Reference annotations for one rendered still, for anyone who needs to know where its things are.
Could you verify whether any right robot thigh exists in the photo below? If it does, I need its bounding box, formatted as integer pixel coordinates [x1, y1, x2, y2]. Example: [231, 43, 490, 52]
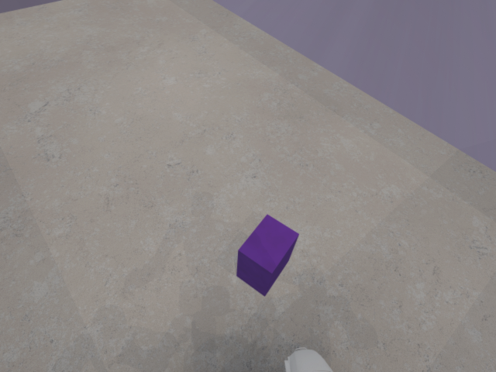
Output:
[284, 350, 333, 372]

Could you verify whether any carton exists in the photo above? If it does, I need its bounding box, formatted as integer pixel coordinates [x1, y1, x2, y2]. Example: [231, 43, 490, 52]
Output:
[236, 215, 299, 297]

